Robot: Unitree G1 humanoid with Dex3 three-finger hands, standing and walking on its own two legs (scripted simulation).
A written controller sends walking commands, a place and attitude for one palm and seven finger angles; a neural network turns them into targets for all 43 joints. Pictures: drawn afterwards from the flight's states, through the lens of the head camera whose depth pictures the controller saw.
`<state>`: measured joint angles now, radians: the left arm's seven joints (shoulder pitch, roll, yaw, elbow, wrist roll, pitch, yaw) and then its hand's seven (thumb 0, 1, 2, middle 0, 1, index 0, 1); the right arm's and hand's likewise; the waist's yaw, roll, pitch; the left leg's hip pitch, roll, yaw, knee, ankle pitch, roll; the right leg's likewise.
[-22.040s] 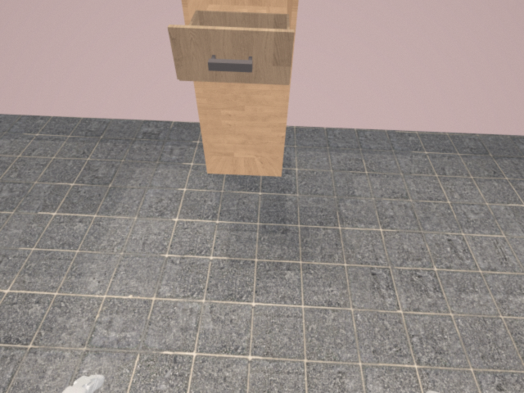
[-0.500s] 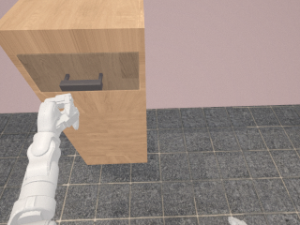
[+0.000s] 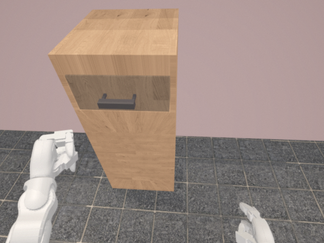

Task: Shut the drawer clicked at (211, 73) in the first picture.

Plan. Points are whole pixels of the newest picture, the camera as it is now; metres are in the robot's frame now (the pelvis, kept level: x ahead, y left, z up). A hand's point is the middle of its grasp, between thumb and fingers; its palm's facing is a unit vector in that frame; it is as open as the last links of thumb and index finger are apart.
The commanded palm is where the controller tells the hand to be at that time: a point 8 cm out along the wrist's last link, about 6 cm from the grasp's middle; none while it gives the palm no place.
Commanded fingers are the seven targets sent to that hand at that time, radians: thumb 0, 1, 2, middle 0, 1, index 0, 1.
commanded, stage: draw the hand back to the body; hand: left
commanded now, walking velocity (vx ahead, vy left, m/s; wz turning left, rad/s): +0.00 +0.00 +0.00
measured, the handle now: (118, 100) +0.57 +0.21 +0.03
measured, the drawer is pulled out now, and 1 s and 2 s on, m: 0.00 0.00 0.00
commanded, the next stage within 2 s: step back with the hand held close in 0.56 s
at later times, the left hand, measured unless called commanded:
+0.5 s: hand (33, 182) +0.18 +0.25 +0.16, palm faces +0.41 -0.82 -0.41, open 3.3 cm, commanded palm +0.14 +0.28 +0.18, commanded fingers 0.00 0.90 0.90 -1.40 -1.60 -1.40 -1.60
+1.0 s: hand (38, 186) +0.18 +0.25 +0.14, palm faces +0.25 -0.84 -0.49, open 3.2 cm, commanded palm +0.12 +0.30 +0.18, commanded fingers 0.00 0.90 0.90 -1.40 -1.60 -1.40 -1.60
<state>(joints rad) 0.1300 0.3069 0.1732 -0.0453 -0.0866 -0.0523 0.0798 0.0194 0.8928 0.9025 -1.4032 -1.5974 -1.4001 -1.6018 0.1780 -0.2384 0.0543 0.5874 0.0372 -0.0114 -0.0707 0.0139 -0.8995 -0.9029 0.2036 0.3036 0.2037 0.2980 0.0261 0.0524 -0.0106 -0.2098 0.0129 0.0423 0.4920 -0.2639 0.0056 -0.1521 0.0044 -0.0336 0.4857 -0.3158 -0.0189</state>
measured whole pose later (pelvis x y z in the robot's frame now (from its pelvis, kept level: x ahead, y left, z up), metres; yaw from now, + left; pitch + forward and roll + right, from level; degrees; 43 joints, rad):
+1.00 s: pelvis -0.02 +0.02 +0.00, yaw -1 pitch +1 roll +0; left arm 0.63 0.38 0.32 -0.52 -0.05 -0.14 0.09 0.02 0.89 0.90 -1.40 -1.60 -1.40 -1.60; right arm 0.17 -0.24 -0.02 0.53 0.01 0.04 -0.06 0.01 -0.90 -0.90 0.20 0.30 0.20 0.30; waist -0.01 0.03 0.03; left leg -0.26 0.00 0.07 0.46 -0.22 0.03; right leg -0.20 -0.01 0.00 0.44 -0.25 0.01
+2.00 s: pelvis -0.18 +0.02 -0.01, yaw -1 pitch -1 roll -4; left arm 0.66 0.49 0.41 -0.64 -0.07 -0.30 0.09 0.01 0.88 0.90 -1.41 -1.60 -1.41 -1.60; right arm 0.18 -0.21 0.00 0.58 0.02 -0.05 -0.06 0.02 -0.90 -0.90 0.21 0.30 0.21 0.30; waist -0.02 0.03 0.00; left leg -0.51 0.05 0.00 0.53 -0.10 0.01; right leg -0.11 0.10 0.01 0.51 -0.38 -0.02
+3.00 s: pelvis -0.30 +0.09 -0.01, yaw -2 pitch +0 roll -1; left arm 0.59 0.40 0.40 -0.52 -0.04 -0.17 0.16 0.01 0.89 0.90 -1.41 -1.60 -1.41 -1.60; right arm 0.22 -0.22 -0.01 0.69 0.01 -0.06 -0.06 0.02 -0.90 -0.90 0.21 0.30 0.21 0.30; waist 0.01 0.02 -0.01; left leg -0.44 0.03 0.04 0.74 -0.32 0.01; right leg -0.15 0.01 -0.09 0.50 -0.34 -0.02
